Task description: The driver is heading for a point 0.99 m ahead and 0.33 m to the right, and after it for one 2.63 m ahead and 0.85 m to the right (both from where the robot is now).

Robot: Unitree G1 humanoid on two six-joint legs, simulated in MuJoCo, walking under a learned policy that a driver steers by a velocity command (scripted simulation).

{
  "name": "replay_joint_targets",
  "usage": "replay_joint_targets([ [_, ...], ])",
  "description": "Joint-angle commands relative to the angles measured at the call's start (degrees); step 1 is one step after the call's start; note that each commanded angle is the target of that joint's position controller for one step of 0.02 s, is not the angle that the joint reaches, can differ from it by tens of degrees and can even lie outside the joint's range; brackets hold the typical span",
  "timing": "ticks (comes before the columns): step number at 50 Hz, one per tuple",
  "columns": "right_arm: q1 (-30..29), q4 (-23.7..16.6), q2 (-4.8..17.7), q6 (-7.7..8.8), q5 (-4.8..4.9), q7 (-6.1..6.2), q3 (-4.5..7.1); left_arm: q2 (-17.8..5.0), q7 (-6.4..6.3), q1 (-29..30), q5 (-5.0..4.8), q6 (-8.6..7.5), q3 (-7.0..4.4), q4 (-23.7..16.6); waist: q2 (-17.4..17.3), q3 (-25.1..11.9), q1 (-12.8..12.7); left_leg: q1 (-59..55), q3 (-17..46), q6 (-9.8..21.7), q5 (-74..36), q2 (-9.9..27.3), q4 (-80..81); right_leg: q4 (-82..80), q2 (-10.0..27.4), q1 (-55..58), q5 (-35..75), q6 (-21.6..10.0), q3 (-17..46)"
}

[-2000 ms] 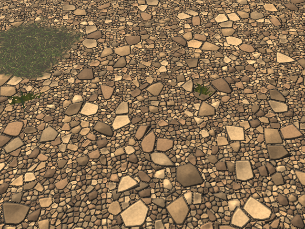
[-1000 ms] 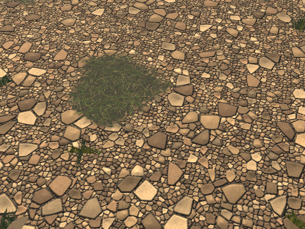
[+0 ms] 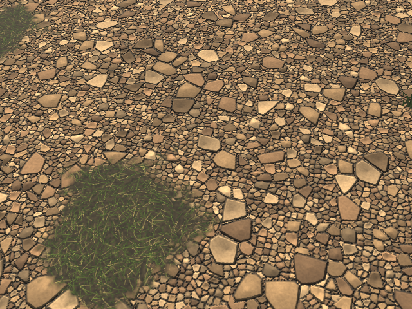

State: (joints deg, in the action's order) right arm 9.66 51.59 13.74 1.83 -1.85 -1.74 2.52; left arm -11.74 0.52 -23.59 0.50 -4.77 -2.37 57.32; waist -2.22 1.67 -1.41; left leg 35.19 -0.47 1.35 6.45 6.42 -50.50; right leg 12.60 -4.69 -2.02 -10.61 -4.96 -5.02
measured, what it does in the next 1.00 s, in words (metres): walks ahead, turning right: left foot, then right foot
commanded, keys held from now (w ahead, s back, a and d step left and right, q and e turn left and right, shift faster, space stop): w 0.18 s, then w+e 0.82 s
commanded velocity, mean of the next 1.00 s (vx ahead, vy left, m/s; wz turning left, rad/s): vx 0.50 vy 0.00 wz -0.35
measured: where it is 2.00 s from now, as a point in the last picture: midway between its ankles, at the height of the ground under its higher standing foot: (265, 240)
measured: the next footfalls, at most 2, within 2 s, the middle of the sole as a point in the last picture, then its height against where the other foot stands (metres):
left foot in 0.22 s outside the picture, level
right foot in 0.78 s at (252, 298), level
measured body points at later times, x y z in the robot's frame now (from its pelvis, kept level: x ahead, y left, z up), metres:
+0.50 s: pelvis +0.27 +0.06 +0.00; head +0.29 +0.07 +0.45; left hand +0.36 +0.30 -0.15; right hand +0.25 -0.20 -0.14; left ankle +0.26 +0.12 -0.75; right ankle +0.31 -0.10 -0.67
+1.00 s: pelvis +0.52 -0.04 -0.01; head +0.54 -0.06 +0.44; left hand +0.66 +0.20 -0.14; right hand +0.53 -0.32 -0.13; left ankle +0.60 +0.11 -0.67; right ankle +0.51 -0.07 -0.75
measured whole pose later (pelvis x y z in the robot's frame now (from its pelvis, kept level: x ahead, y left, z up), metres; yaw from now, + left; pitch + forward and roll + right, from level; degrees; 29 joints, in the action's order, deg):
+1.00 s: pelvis +0.52 -0.04 -0.01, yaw -25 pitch +0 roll +0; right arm 8.9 47.9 13.5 3.0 -2.4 -0.4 3.0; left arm -14.9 0.0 -16.8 0.0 -2.1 -4.6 54.1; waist -1.1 3.7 -0.8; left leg 31.7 1.4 -1.6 16.7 7.0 -63.7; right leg 20.9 -8.7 -9.9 -10.7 -8.7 -1.1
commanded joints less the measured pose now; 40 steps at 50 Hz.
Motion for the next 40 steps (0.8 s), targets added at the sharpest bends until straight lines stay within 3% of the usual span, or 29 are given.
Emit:
replay_joint_targets([
  [1,-5.95,-4.20,1.45,0.53,0.37,-0.20,-0.24,-7.11,-0.19,-1.46,-0.05,-0.93,-1.12,-1.63,5.45,3.80,-0.12,0.51,-2.23,-0.59,-5.63,-0.82,8.14,-6.74,14.52,-2.79,16.03,-6.38,7.92],
  [5,-11.41,-5.99,2.02,0.77,0.49,0.03,-0.37,-7.48,-0.74,-4.92,0.42,-0.68,-1.08,0.34,5.85,4.59,-1.64,-0.09,-3.16,0.75,-5.86,-2.32,14.83,-4.86,16.36,3.27,20.51,-6.30,7.49],
  [8,-11.17,-6.48,2.98,1.32,0.42,0.27,0.05,-8.31,-1.35,-4.38,0.87,-0.32,-1.33,1.20,6.07,4.45,-0.48,-2.80,-3.38,3.00,-0.52,-3.68,18.14,-0.80,18.15,7.60,28.43,-5.59,7.26],
  [10,-3.16,-4.06,4.17,2.03,0.21,0.91,0.92,-8.83,-1.48,-2.87,0.93,-0.07,-1.44,1.39,5.98,0.47,3.24,-14.73,-4.57,5.01,2.90,-6.94,21.41,9.71,17.19,6.81,42.11,-4.18,6.29],
  [11,7.01,-0.67,5.67,2.75,-0.36,1.50,1.78,-8.30,-1.31,-2.12,0.73,0.09,-1.16,1.24,3.77,-4.87,7.47,-27.82,-4.12,6.53,1.11,-7.14,24.49,21.15,14.44,2.10,40.34,-3.06,4.55],
  [12,17.84,1.16,10.69,3.32,-1.85,2.33,3.13,-6.16,-1.07,-1.98,0.13,-0.05,-0.40,-0.86,-2.23,-12.91,10.70,-43.52,9.82,9.49,5.85,5.90,25.48,38.64,11.01,-9.96,21.37,-1.88,2.57],
  [13,18.84,1.36,15.42,2.86,-1.62,2.09,4.28,-0.52,-0.81,-9.60,-1.96,0.17,0.54,-1.12,-14.96,-19.25,7.05,-55.46,35.75,16.41,10.35,20.69,33.28,57.38,0.43,-29.01,-20.31,0.01,1.24],
  [14,13.46,0.24,11.19,2.17,0.20,1.85,3.55,-7.58,-1.28,-4.50,-0.29,0.78,-1.26,-0.36,-3.08,-13.57,6.43,-48.45,33.79,13.98,15.50,17.44,35.33,60.68,4.16,-32.65,-17.25,-1.01,8.30],
  [15,7.37,-0.74,7.53,2.31,0.50,1.74,2.41,-7.35,-0.87,-0.23,-0.29,0.61,-1.57,-1.65,-1.21,-5.91,4.37,-39.89,24.63,11.91,14.16,15.21,37.09,58.94,6.49,-32.77,-11.31,-1.27,8.71],
  [16,4.80,-0.76,4.82,2.76,0.36,1.56,1.72,-5.73,-0.66,1.19,-0.34,0.64,-1.34,-1.69,0.09,-2.41,3.09,-33.88,18.27,10.07,8.81,12.79,39.44,56.41,8.38,-30.84,-7.71,-1.09,8.43],
  [18,4.45,0.28,2.66,3.50,0.78,2.08,1.02,-3.93,0.06,0.07,1.01,2.13,-1.35,-1.08,-1.81,-0.16,0.70,-27.67,9.17,7.13,2.85,9.29,41.56,53.50,9.96,-26.89,-5.24,-0.12,7.92],
  [23,9.49,2.50,3.67,5.17,1.15,2.49,1.26,-2.64,1.28,6.78,1.13,4.22,-1.60,-3.61,-1.33,1.92,0.14,-28.64,-0.64,6.42,-6.97,7.93,43.39,50.51,10.93,-33.57,1.95,1.34,6.23],
  [28,12.53,3.81,3.26,5.03,0.94,2.85,0.94,-1.82,2.12,16.94,0.92,4.09,-0.92,-7.52,-1.19,4.39,1.62,-30.65,-7.71,5.48,-12.84,6.28,43.42,36.64,10.14,-35.98,10.46,1.97,2.95],
  [33,17.08,5.72,4.66,4.27,0.70,3.68,1.23,-1.94,2.60,24.24,1.35,3.91,-0.31,-11.01,-1.40,5.31,3.43,-38.46,-12.11,5.26,-23.34,8.51,40.31,26.04,8.09,-34.06,8.81,-0.61,-2.29],
  [35,16.65,5.82,5.64,3.67,0.55,4.04,1.46,-2.69,2.53,23.24,1.47,3.90,-0.65,-11.21,-2.33,4.11,2.16,-41.39,-14.05,4.96,-36.95,9.15,35.35,24.35,5.72,-30.57,4.22,-2.69,-4.02],
  [37,15.54,5.52,7.42,2.89,0.37,4.32,2.01,-4.05,2.10,18.09,1.59,3.96,-1.42,-10.00,-3.93,0.75,-0.43,-43.11,-15.34,4.93,-51.50,9.60,25.53,23.97,1.95,-24.05,-2.29,-5.29,-5.78],
  [38,15.05,5.15,8.30,2.30,0.34,4.19,2.29,-5.12,1.83,13.08,1.57,3.72,-2.10,-8.64,-3.98,-2.23,-2.35,-42.53,-15.39,5.04,-52.66,9.71,16.95,22.34,0.07,-18.63,-4.54,-6.75,-5.82],
  [39,14.10,4.45,8.80,1.85,0.58,3.80,2.45,-6.80,1.32,5.30,1.90,3.17,-3.14,-6.32,-2.08,-6.26,-5.98,-37.38,-16.03,3.90,-45.57,9.03,4.26,17.04,-1.04,-7.87,-3.05,-8.60,-4.18],
  [40,13.68,2.57,7.08,1.93,0.75,3.47,2.05,-12.32,0.48,-1.44,2.59,2.92,-5.01,-5.02,4.09,-11.52,-8.69,-24.38,-15.93,2.01,-22.86,6.74,-13.85,13.78,9.48,5.45,-9.03,-12.13,10.59],
])
Velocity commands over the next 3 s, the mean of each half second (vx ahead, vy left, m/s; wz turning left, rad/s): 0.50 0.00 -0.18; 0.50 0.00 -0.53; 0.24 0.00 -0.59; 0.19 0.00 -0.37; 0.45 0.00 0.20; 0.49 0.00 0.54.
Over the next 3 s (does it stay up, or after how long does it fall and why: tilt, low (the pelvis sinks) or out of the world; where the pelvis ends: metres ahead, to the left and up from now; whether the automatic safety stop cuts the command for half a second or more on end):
stays up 1.12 -0.52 0.00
